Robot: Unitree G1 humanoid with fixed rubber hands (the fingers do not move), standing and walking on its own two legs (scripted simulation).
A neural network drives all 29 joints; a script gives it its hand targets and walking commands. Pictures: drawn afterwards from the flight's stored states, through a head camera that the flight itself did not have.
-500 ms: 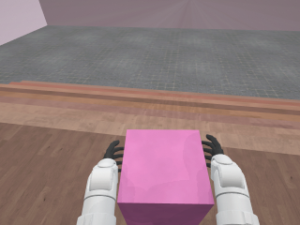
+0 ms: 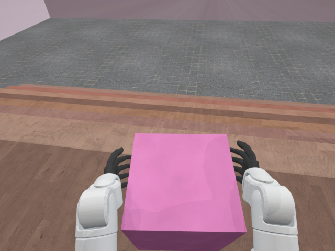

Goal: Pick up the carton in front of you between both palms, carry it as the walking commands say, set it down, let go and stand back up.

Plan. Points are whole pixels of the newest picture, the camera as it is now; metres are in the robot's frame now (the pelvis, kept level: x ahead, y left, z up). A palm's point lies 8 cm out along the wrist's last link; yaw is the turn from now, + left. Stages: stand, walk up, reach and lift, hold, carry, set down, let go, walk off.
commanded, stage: carry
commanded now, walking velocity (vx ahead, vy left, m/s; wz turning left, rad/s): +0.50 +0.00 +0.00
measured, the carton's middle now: (179, 196) +0.27 +0.01 +0.01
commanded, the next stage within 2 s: none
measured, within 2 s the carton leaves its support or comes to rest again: neither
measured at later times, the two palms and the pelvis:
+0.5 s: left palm (149, 109) +0.55 +0.10 +0.07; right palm (240, 105) +0.57 -0.19 +0.07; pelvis +0.29 -0.06 +0.00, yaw +2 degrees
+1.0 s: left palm (157, 54) +0.96 +0.11 +0.09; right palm (220, 53) +0.94 -0.19 +0.10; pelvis +0.60 -0.01 -0.01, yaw -1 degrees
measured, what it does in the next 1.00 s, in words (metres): walks ahead: right foot, then left foot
